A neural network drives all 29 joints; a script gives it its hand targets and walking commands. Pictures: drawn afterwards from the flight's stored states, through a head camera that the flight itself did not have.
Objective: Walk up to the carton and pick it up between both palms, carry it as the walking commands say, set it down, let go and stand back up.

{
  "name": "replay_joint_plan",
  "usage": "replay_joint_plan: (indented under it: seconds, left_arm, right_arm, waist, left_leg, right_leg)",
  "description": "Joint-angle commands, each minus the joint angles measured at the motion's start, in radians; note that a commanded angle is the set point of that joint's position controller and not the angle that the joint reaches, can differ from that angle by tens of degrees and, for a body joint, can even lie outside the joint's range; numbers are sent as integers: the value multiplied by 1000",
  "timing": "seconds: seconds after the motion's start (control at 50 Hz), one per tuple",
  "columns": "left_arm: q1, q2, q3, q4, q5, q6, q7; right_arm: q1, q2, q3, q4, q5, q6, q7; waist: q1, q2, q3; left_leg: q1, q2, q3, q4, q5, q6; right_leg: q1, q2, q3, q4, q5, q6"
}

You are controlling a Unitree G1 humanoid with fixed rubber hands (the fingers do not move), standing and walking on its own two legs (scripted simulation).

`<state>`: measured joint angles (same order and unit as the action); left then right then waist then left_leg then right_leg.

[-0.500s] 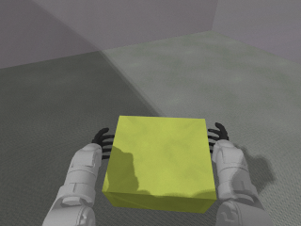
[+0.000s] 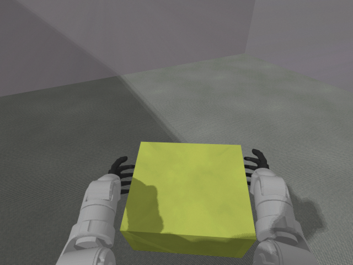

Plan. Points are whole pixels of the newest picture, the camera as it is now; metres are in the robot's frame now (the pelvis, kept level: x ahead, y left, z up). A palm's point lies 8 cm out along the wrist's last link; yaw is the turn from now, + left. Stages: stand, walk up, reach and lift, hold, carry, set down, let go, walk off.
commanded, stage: reach and lift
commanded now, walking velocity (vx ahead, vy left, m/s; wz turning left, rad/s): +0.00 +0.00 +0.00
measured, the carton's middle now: (188, 196) +0.32 -0.03 -0.01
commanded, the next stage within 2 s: hold in 0.56 s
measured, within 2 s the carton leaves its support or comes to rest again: neither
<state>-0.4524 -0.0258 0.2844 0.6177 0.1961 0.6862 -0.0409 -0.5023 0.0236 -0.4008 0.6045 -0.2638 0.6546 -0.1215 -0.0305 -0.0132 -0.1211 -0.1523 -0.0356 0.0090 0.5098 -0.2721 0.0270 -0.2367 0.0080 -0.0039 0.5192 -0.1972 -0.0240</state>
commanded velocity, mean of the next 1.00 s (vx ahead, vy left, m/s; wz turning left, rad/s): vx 0.00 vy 0.00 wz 0.00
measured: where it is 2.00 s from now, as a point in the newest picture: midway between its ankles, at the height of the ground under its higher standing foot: outside the picture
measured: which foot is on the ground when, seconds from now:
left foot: down 0.00-1.00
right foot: down 0.00-1.00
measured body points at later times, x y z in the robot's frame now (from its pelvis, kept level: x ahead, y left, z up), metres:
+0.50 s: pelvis +0.00 +0.00 +0.00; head -0.07 +0.00 +0.45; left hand +0.32 +0.16 +0.05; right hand +0.32 -0.21 +0.07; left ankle +0.01 +0.10 -0.73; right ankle +0.06 -0.10 -0.73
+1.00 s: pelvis -0.01 +0.00 +0.00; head -0.09 +0.00 +0.44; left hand +0.31 +0.16 +0.06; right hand +0.31 -0.21 +0.07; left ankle +0.01 +0.10 -0.73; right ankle +0.06 -0.10 -0.73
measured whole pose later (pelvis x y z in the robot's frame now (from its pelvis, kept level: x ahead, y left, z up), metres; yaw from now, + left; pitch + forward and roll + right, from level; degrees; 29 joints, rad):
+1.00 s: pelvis -0.01 +0.00 +0.00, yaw +0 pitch -7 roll +1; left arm -0.38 -0.04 0.32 0.52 0.22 0.68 -0.07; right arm -0.47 0.05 -0.38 0.57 -0.24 0.65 -0.12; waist -0.03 -0.01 -0.10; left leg -0.12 -0.03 0.01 0.49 -0.26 0.03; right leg -0.21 0.01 0.00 0.50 -0.18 -0.02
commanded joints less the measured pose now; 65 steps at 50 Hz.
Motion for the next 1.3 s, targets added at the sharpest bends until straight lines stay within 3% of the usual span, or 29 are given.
replay_joint_plan:
  seconds: [0.0,0.04,0.06,0.18,0.2,0.24,0.26,0.3,0.32,0.44,0.52,0.58,0.62,0.64,0.72,0.74,0.8,0.84,0.88,0.96,1.06,1.08,1.1,1.12,1.16,1.2,1.22,1.24,1.28]
  left_arm:
    - [-759,-979,-330,-114,-162,-86,-295]
    - [-766,-944,-306,-102,-132,-92,-298]
    - [-713,-946,-317,-99,-125,-86,-296]
    - [-755,-996,-328,-99,-132,-95,-294]
    - [-646,-960,-280,-1,-94,-82,-296]
    - [-660,-971,-308,-34,-131,-74,-306]
    - [-668,-972,-329,-88,-125,-80,-304]
    - [-642,-966,-393,-201,-159,-89,-296]
    - [-591,-973,-369,-162,-145,-72,-294]
    - [-600,-976,-431,-293,-194,-68,-292]
    - [-585,-979,-425,-275,-190,-54,-301]
    - [-627,-955,-457,-345,-204,-62,-297]
    - [-588,-938,-392,-246,-165,-51,-306]
    - [-561,-944,-414,-259,-170,-46,-305]
    - [-598,-941,-404,-239,-189,-67,-314]
    - [-604,-970,-410,-229,-175,-55,-317]
    - [-610,-924,-351,-194,-133,-59,-318]
    - [-597,-909,-346,-158,-136,-70,-323]
    - [-685,-938,-375,-190,-127,-75,-322]
    - [-659,-953,-382,-182,-158,-84,-327]
    - [-624,-988,-435,-226,-160,-65,-321]
    - [-549,-945,-398,-196,-119,-49,-314]
    - [-583,-954,-390,-202,-141,-54,-325]
    - [-702,-911,-493,-248,-189,-48,-307]
    - [-638,-980,-550,-310,-238,-17,-294]
    - [-664,-960,-560,-367,-268,20,-277]
    - [-715,-975,-568,-402,-279,42,-264]
    - [-722,-1006,-606,-499,-318,74,-259]
    - [-702,-1008,-629,-554,-350,133,-236]
  right_arm:
    - [-597,1018,471,67,246,15,557]
    - [-619,1001,453,103,250,2,558]
    - [-555,1032,459,105,247,9,554]
    - [-623,969,440,72,255,-2,568]
    - [-585,982,458,95,241,6,564]
    - [-588,979,469,25,257,4,559]
    - [-531,1003,463,57,261,11,561]
    - [-466,1003,473,26,259,8,555]
    - [-485,1027,515,-23,266,10,554]
    - [-402,1044,556,-42,290,30,549]
    - [-434,1038,564,-49,281,43,547]
    - [-407,1062,572,-43,308,35,549]
    - [-428,1040,530,-23,272,40,549]
    - [-385,1051,533,-13,285,40,545]
    - [-471,1079,594,-65,304,31,545]
    - [-498,1063,560,-56,315,28,551]
    - [-465,1056,505,56,269,41,563]
    - [-476,1057,506,11,267,31,550]
    - [-458,1053,475,80,260,27,560]
    - [-559,1069,544,-49,293,2,563]
    - [-487,1033,535,-53,286,14,559]
    - [-376,1035,493,17,263,35,550]
    - [-493,1046,524,-58,288,19,555]
    - [-531,999,606,-65,318,20,517]
    - [-537,1005,649,-151,345,44,501]
    - [-604,1047,703,-227,418,77,488]
    - [-606,1053,696,-217,420,111,483]
    - [-594,1066,733,-286,450,146,478]
    - [-636,1094,777,-326,513,214,467]
  waist:
    - [64,-33,-108]
    - [70,33,-122]
    - [61,22,-133]
    - [64,54,-141]
    - [91,39,-67]
    - [64,2,-115]
    - [73,43,-105]
    - [60,11,-207]
    - [92,4,-207]
    - [70,2,-269]
    - [65,-32,-239]
    - [74,13,-246]
    - [85,-50,-161]
    - [72,0,-158]
    - [96,-84,-163]
    - [94,14,-181]
    - [106,-37,-122]
    - [105,-66,-63]
    - [70,48,-93]
    - [82,-44,-168]
    - [57,59,-174]
    - [65,62,-83]
    - [95,32,-127]
    - [31,-5,-204]
    - [47,-22,-172]
    - [53,-67,-107]
    - [57,-7,-140]
    - [48,-91,-185]
    - [41,-136,-254]
  left_leg:
    - [-107,23,-104,-235,-53,-7]
    - [-147,28,-102,-243,-103,-6]
    - [-117,19,-93,-237,-13,-3]
    - [-177,60,-133,-280,-159,-6]
    - [-177,41,-105,-264,-116,0]
    - [-169,29,-102,-269,-99,5]
    - [-157,27,-90,-267,-74,-5]
    - [-35,32,-110,-228,177,-19]
    - [-47,15,-86,-216,169,-19]
    - [14,12,-85,-210,273,-23]
    - [-6,4,-98,-212,197,-9]
    - [13,3,-91,-209,183,-18]
    - [-25,4,-90,-222,82,-16]
    - [-34,7,-85,-233,139,-11]
    - [-49,7,-88,-232,73,6]
    - [-76,10,-86,-235,45,-4]
    - [-104,17,-86,-242,-38,-2]
    - [-118,13,-88,-247,-59,9]
    - [-125,21,-93,-262,-119,7]
    - [-80,19,-98,-249,-87,7]
    - [-125,38,-117,-280,-52,1]
    - [-155,27,-96,-269,-38,-4]
    - [-155,21,-93,-261,-68,0]
    - [-147,123,-60,-38,-20,-16]
    - [-228,120,-113,-61,-175,4]
    - [-251,109,-109,-39,-175,-4]
    - [-308,100,-115,-23,-225,13]
    - [-313,88,-93,39,-172,7]
    - [-331,57,-45,161,-92,-9]
  right_leg:
    - [268,58,43,-139,-4,16]
    - [298,53,30,-124,-12,22]
    - [288,39,47,-144,46,21]
    - [314,78,17,-106,-7,19]
    - [283,51,34,-137,-16,14]
    - [326,54,38,-146,9,24]
    - [301,54,39,-147,20,21]
    - [284,62,44,-142,171,18]
    - [308,60,60,-158,179,16]
    - [298,76,56,-159,243,25]
    - [309,66,64,-171,204,30]
    - [301,60,73,-171,177,24]
    - [277,64,61,-178,87,32]
    - [290,59,69,-182,145,28]
    - [285,58,70,-182,66,38]
    - [316,52,63,-164,67,32]
    - [285,55,53,-173,-26,37]
    - [261,48,69,-187,-66,37]
    - [270,50,49,-163,-56,31]
    - [286,50,56,-168,-63,32]
    - [352,70,44,-143,54,27]
    - [321,58,53,-166,19,25]
    - [358,51,73,-176,-12,25]
    - [123,-201,106,-93,123,8]
    - [44,-195,135,-135,-114,3]
    - [13,-201,148,-193,-289,3]
    - [23,-221,179,-196,-358,-9]
    - [52,-237,199,-207,-305,-23]
    - [114,-286,233,-173,-83,-56]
